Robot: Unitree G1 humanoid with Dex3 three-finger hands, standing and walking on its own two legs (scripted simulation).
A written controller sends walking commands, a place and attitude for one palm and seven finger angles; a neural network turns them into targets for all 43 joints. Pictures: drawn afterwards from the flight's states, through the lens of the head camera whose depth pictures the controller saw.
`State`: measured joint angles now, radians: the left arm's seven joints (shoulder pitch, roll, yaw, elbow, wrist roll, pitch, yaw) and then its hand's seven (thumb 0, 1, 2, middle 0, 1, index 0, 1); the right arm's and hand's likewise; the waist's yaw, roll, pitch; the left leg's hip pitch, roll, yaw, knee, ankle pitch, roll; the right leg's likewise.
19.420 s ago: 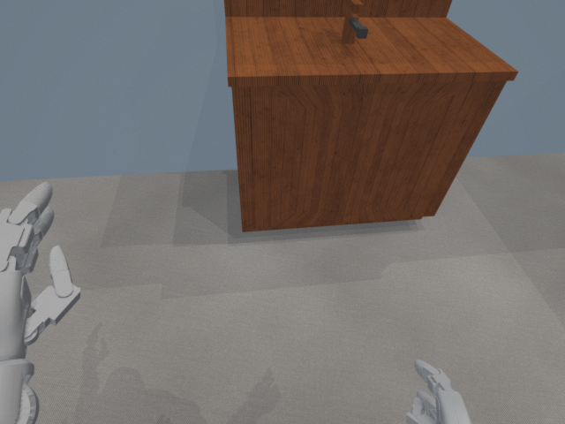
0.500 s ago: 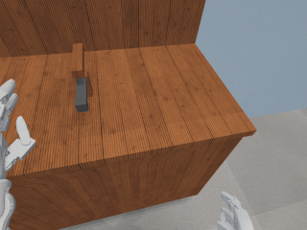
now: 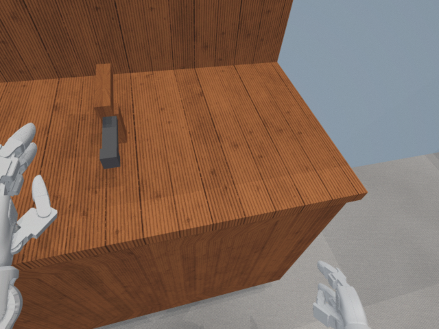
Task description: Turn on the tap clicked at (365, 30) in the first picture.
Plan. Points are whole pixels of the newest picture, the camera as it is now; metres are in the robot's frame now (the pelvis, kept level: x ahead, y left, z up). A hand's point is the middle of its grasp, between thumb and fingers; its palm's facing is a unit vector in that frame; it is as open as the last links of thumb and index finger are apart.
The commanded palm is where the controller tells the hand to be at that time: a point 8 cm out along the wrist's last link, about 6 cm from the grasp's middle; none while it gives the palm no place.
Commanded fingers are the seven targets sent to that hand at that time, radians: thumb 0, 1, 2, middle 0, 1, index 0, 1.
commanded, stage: come to a stop and stand still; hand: left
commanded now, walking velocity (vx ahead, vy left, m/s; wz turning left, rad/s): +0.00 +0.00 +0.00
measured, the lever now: (110, 157) +0.36 +0.24 +0.10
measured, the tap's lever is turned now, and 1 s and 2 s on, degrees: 0 0 0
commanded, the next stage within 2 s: look again from close up in 0.16 s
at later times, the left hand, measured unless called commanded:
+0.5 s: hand (65, 213) +0.22 +0.23 +0.15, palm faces +0.36 -0.85 -0.38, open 7.4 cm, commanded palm +0.16 +0.27 +0.17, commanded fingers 0.00 0.90 0.90 -0.20 -0.30 -0.20 -0.30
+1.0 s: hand (92, 210) +0.23 +0.20 +0.16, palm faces +0.34 -0.86 -0.37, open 7.4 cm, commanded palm +0.16 +0.24 +0.17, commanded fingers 0.00 0.90 0.90 -0.20 -0.30 -0.20 -0.30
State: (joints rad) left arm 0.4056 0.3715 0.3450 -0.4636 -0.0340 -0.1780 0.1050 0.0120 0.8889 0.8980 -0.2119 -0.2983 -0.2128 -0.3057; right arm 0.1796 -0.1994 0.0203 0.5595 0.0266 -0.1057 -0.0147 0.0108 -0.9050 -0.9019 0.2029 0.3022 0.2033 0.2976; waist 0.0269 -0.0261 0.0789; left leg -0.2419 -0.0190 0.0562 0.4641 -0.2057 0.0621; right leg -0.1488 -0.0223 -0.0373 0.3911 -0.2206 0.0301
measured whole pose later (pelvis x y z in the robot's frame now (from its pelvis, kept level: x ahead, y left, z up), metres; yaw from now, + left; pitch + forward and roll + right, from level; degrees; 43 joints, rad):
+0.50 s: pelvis +0.00 -0.01 +0.00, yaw +0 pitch -1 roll -1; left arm 0.43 0.37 0.33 -0.45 -0.05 -0.16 0.11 0.01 0.89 0.90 -0.21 -0.30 -0.21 -0.31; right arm 0.20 -0.20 0.02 0.57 0.03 -0.09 -0.03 0.01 -0.91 -0.90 0.20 0.30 0.20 0.30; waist 0.02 0.00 0.06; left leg -0.23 -0.01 0.05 0.44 -0.20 0.05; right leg -0.14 -0.01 -0.04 0.38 -0.22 0.01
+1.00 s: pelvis +0.00 -0.04 +0.00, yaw -1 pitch -1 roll -1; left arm 0.41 0.37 0.34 -0.47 -0.07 -0.14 0.10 0.01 0.89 0.90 -0.21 -0.30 -0.21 -0.31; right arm 0.18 -0.18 0.02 0.53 0.03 -0.08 -0.01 0.01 -0.90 -0.90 0.20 0.30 0.20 0.30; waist 0.02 -0.01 0.07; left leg -0.25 0.04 0.05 0.45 -0.20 0.00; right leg -0.17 0.03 -0.04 0.40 -0.23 -0.03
